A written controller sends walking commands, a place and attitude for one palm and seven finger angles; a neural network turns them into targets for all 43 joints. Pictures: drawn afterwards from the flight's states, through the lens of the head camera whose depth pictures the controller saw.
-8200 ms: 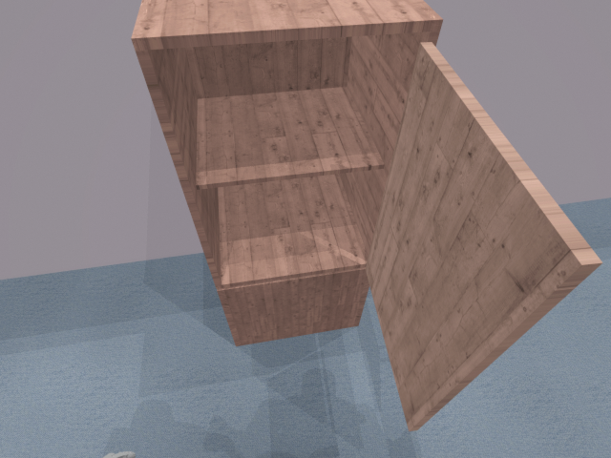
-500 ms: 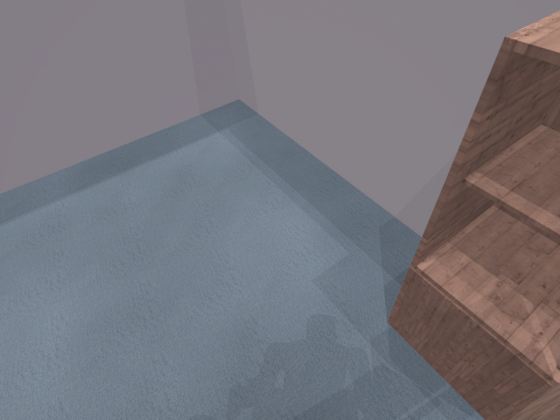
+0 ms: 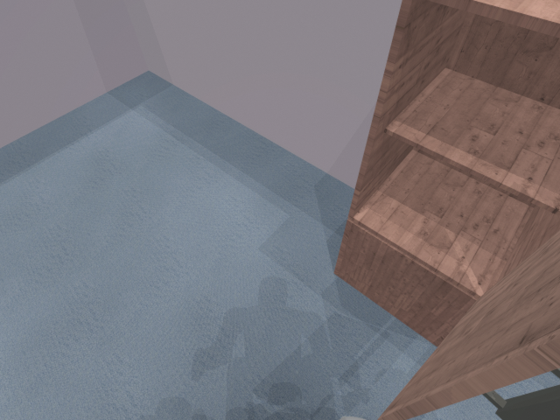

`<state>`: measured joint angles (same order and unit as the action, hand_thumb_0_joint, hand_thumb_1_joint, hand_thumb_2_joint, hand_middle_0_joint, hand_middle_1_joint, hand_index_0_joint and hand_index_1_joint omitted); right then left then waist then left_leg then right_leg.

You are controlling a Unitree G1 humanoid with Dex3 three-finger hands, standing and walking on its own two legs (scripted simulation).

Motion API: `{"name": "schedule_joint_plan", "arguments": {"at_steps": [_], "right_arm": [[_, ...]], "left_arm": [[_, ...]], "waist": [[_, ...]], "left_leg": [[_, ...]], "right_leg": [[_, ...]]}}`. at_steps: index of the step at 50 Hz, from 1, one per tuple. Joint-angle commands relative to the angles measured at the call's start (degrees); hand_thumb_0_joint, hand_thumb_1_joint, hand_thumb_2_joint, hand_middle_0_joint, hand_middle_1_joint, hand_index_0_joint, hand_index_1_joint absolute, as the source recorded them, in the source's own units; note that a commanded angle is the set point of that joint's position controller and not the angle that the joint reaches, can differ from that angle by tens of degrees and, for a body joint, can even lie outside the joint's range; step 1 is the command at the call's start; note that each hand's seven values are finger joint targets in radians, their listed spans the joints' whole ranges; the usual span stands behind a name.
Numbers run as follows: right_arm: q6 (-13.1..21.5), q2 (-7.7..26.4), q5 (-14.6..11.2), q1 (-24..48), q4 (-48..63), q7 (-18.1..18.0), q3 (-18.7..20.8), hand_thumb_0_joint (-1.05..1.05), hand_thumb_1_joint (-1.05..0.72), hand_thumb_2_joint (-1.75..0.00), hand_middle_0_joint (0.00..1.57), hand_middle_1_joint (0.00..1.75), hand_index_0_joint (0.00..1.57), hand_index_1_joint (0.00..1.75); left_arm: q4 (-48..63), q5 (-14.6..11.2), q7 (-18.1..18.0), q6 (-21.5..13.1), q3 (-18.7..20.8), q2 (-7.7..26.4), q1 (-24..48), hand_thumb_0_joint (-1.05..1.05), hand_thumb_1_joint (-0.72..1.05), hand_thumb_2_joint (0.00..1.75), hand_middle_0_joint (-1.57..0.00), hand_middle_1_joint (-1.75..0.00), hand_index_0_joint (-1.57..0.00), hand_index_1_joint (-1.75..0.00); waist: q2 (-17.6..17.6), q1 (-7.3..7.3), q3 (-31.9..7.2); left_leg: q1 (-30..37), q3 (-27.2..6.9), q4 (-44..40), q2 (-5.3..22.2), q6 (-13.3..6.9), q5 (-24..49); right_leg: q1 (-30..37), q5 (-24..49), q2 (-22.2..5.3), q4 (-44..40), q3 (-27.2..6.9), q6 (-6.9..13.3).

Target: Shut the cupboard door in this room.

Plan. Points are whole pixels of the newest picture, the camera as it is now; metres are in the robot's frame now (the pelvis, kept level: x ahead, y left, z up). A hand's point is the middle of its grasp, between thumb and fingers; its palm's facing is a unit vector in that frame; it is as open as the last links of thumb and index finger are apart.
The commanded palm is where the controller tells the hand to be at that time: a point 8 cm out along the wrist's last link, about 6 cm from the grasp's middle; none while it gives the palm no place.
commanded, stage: turn or walk to find it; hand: left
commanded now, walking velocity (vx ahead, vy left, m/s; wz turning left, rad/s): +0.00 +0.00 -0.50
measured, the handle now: (526, 389) +0.17 -0.24 +0.07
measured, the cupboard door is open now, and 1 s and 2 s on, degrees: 81 81 82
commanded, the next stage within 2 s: stand and wait in 0.22 s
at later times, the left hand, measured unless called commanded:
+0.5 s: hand out of the picture +0.10 +0.15 -0.18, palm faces -0.03 -0.98 -0.18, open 7.3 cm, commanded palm none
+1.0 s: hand out of the picture +0.04 +0.19 -0.18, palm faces +0.08 -0.97 -0.23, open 7.4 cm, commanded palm none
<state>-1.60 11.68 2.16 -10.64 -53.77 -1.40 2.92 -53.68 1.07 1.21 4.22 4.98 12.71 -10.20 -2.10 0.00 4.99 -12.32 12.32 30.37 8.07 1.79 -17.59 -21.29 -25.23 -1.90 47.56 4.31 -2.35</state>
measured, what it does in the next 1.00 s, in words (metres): steps on the spot: right foot, then left foot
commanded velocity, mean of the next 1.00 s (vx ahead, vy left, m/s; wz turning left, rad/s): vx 0.00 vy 0.00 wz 0.12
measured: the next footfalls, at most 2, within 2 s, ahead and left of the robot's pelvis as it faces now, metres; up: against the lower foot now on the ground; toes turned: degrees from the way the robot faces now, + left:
right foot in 0.06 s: +0.03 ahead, -0.12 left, +0.00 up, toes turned -8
left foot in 0.44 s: +0.07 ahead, +0.09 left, +0.00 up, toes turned +1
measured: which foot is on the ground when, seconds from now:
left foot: down 0.00-0.06, up 0.08-0.42, down 0.44-1.00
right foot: up 0.00-0.04, down 0.06-1.00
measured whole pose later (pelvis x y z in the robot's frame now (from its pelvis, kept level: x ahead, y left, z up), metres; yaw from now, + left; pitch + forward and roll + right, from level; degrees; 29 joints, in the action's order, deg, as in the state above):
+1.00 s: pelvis +0.02 -0.01 -0.01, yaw +1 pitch +0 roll +0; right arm -1.9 10.3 1.5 -13.5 -58.0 -1.1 1.2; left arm -59.5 0.7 -1.7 2.2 2.7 11.2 -14.0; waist 0.8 -0.6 2.1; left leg -16.5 1.0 33.1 -2.3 -2.2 -16.6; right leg -12.2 -21.5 -3.5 34.1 7.6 0.2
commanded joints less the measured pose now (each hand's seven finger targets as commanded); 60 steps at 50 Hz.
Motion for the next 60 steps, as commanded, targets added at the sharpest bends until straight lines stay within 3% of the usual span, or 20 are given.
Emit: {"name": "schedule_joint_plan", "arguments": {"at_steps": [1,2,3,4,5,6,11,18,21,23,26,32,38,43,46,49,51,54,57,60], "right_arm": [[0.5,11.7,-0.6,-2.2,3.4,0.2,2.9,0.0,-0.9,-0.9,0.2,0.3,0.2,0.3],[0.3,9.0,-1.2,-2.3,4.2,0.4,2.5,0.0,-0.9,-0.9,0.2,0.3,0.2,0.3],[0.1,4.4,-1.2,0.8,7.7,0.7,1.2,0.0,-0.9,-0.9,0.2,0.3,0.2,0.3],[-0.8,6.0,-1.3,2.7,8.6,-0.1,1.1,0.0,-0.9,-0.9,0.2,0.3,0.2,0.3],[-1.1,5.8,-1.3,3.5,8.5,-0.2,1.1,0.0,-0.9,-0.9,0.2,0.3,0.2,0.3],[-0.9,5.5,-1.1,3.4,7.8,-0.3,1.0,0.0,-0.9,-0.9,0.2,0.3,0.2,0.3],[-0.5,4.2,-1.3,-1.8,2.6,0.3,0.0,0.0,-0.9,-0.9,0.2,0.3,0.2,0.3],[0.1,2.7,-1.5,-1.0,1.0,0.2,-0.7,0.0,-0.9,-0.9,0.2,0.3,0.2,0.3],[1.3,2.7,-1.5,-7.5,-2.1,0.0,-1.3,0.0,-0.9,-0.9,0.2,0.3,0.2,0.3],[2.3,7.4,-0.9,-6.3,-1.7,-0.4,-0.8,0.0,-0.9,-0.9,0.2,0.3,0.2,0.3],[2.0,5.7,-1.0,-2.1,-1.8,-1.1,-1.6,0.0,-0.9,-0.9,0.2,0.3,0.2,0.3],[1.9,4.6,-1.4,-4.9,-3.2,-0.6,-1.5,0.0,-0.9,-0.9,0.2,0.3,0.2,0.3],[1.1,5.4,-1.2,-5.0,-1.8,-0.1,-0.9,0.0,-0.9,-0.9,0.2,0.3,0.2,0.3],[0.3,3.9,-1.1,-4.9,-0.6,0.2,-0.5,0.0,-0.9,-0.9,0.2,0.3,0.2,0.3],[0.4,3.6,-1.0,-7.0,-1.2,0.4,-0.6,0.0,-0.9,-0.9,0.2,0.3,0.2,0.3],[1.0,7.8,-0.6,-6.4,-1.7,-0.2,-0.4,0.0,-0.9,-0.9,0.2,0.3,0.2,0.3],[1.5,7.9,-0.8,-5.8,-1.7,-0.8,-0.5,0.0,-0.9,-0.9,0.2,0.3,0.2,0.3],[1.6,7.6,-0.7,-3.4,-1.7,-0.9,-0.7,0.0,-0.9,-0.9,0.2,0.3,0.2,0.3],[1.6,6.4,-1.3,-2.8,-2.0,-0.7,-0.8,0.0,-0.9,-0.9,0.2,0.3,0.2,0.3],[1.3,3.5,-1.6,-3.5,-0.9,0.2,-1.0,0.0,-0.9,-0.9,0.2,0.3,0.2,0.3]], "left_arm": [[3.8,0.3,0.0,-2.7,0.7,4.5,-4.3,0.0,0.9,0.9,-0.2,-0.3,-0.2,-0.3],[3.0,0.7,-0.4,-3.5,1.5,9.4,-8.2,0.0,0.9,0.9,-0.2,-0.3,-0.2,-0.3],[2.5,0.9,-1.3,-4.0,2.8,15.8,-10.0,0.0,0.9,0.9,-0.2,-0.3,-0.2,-0.3],[2.3,0.0,-2.0,-3.6,2.6,15.4,-11.5,0.0,0.9,0.9,-0.2,-0.3,-0.2,-0.3],[3.0,0.0,-2.5,-3.3,2.5,12.9,-9.0,0.0,0.9,0.9,-0.2,-0.3,-0.2,-0.3],[3.7,0.2,-2.7,-3.4,2.5,12.1,-5.9,0.0,0.9,0.9,-0.2,-0.3,-0.2,-0.3],[3.9,0.4,-2.9,-4.6,0.3,7.9,-3.6,0.0,0.9,0.9,-0.2,-0.3,-0.2,-0.3],[1.3,0.6,-2.7,-4.6,-0.4,7.9,-3.9,0.0,0.9,0.9,-0.2,-0.3,-0.2,-0.3],[0.2,-0.4,-2.7,-4.4,-0.9,6.5,-2.2,0.0,0.9,0.9,-0.2,-0.3,-0.2,-0.3],[-0.6,-0.9,-2.5,-3.9,-1.8,2.2,-6.2,0.0,0.9,0.9,-0.2,-0.3,-0.2,-0.3],[-3.1,-0.3,-2.1,-3.5,-2.1,1.7,-5.3,0.0,0.9,0.9,-0.2,-0.3,-0.2,-0.3],[-5.5,-0.4,-2.3,-4.4,-2.3,3.5,-6.2,0.0,0.9,0.9,-0.2,-0.3,-0.2,-0.3],[-3.9,-0.3,-2.8,-4.1,-1.2,5.1,-6.0,0.0,0.9,0.9,-0.2,-0.3,-0.2,-0.3],[-2.5,0.0,-3.2,-3.8,-0.6,6.9,-5.3,0.0,0.9,0.9,-0.2,-0.3,-0.2,-0.3],[-2.0,0.0,-3.2,-3.6,-0.9,5.9,-3.3,0.0,0.9,0.9,-0.2,-0.3,-0.2,-0.3],[-2.4,-0.4,-3.1,-3.1,-2.0,2.4,-4.4,0.0,0.9,0.9,-0.2,-0.3,-0.2,-0.3],[-2.9,-0.1,-2.9,-3.0,-2.2,2.2,-5.0,0.0,0.9,0.9,-0.2,-0.3,-0.2,-0.3],[-4.0,0.0,-2.6,-3.0,-2.7,1.4,-6.1,0.0,0.9,0.9,-0.2,-0.3,-0.2,-0.3],[-5.5,0.0,-2.7,-4.1,-2.9,1.4,-8.9,0.0,0.9,0.9,-0.2,-0.3,-0.2,-0.3],[-4.1,-0.1,-3.2,-4.7,-1.7,7.6,-6.3,0.0,0.9,0.9,-0.2,-0.3,-0.2,-0.3]], "waist": [[-6.5,-1.13,-7.9],[5.4,-3.04,-9.8],[22.5,-4.42,-8.1],[17.6,-5.15,-9.5],[12.7,-3.83,-6.7],[14.7,-2.69,-6.3],[8.9,-0.25,-10.9],[9.1,-0.71,-5.5],[5.7,1.57,-6.5],[-8.4,-0.93,-6.0],[-10.7,-1.78,-1.8],[1.3,-0.74,-4.6],[5.2,-0.41,-5.8],[9.9,-0.14,-5.7],[6.2,1.09,-5.0],[-8.5,0.37,-2.6],[-8.3,0.15,-3.1],[-6.4,-0.89,-4.6],[-0.9,-1.84,-7.4],[9.5,-0.17,-4.5]], "left_leg": [[1.7,-4.0,2.6,10.0,-4.2,20.6],[-5.1,-1.4,13.6,6.2,-0.5,9.0],[-20.8,-1.9,27.2,-2.3,2.5,-18.2],[-20.2,-10.6,33.3,-2.0,1.8,-19.9],[-21.5,-12.2,36.0,-1.0,1.6,-15.5],[-23.6,-12.7,37.1,-0.9,1.8,-13.2],[-16.6,-11.2,30.0,-3.3,2.3,-5.1],[-7.7,-9.9,10.8,-4.6,1.3,-5.0],[4.0,-10.4,-6.4,-4.1,0.5,10.4],[4.1,-22.1,-10.0,6.2,-5.2,23.4],[-4.9,-21.5,-15.3,4.9,-7.0,11.8],[-2.6,-17.2,-9.7,-1.1,-4.0,13.3],[-5.1,-16.6,-4.8,-3.0,-3.6,15.4],[-6.5,-12.2,5.7,-5.8,-1.8,8.7],[-1.7,-14.6,0.3,-4.1,-2.3,15.1],[-2.3,-31.7,-14.0,4.7,-8.4,13.3],[-2.2,-34.2,-17.1,6.4,-11.5,11.4],[-1.1,-30.4,-15.7,4.8,-11.9,11.1],[-1.5,-23.9,-9.7,-0.3,-7.5,14.6],[-7.3,-14.6,-1.1,-7.5,-1.8,6.2]], "right_leg": [[10.2,14.0,1.1,-19.8,2.5,0.8],[17.7,24.7,-5.9,-26.6,-6.8,2.8],[21.2,44.3,-19.6,-28.2,-26.8,9.4],[17.8,46.4,-21.8,-27.9,-26.5,14.5],[16.0,43.2,-19.2,-28.0,-23.1,14.9],[16.9,43.0,-16.6,-26.9,-22.9,14.4],[18.6,47.7,-10.9,-24.7,-10.8,11.8],[12.2,37.9,-11.7,-27.5,-13.5,12.9],[8.6,29.3,-8.1,-22.5,-10.5,8.5],[5.3,13.0,-1.1,-17.8,-5.6,3.5],[11.0,9.8,-0.8,-18.7,-3.2,2.6],[13.2,19.2,-4.7,-24.7,-5.6,3.7],[13.7,21.9,-7.9,-22.9,-5.2,4.7],[12.1,25.5,-15.3,-25.2,-8.3,9.8],[8.2,22.3,-11.8,-21.1,-3.7,7.5],[4.7,4.7,-1.0,-10.9,1.1,2.1],[3.6,-2.6,-1.1,-4.8,-2.5,2.4],[4.2,-1.7,-1.2,-7.6,-4.1,2.4],[13.1,12.2,-1.2,-24.7,-3.7,2.0],[13.0,20.1,-14.3,-29.6,-14.2,7.2]]}}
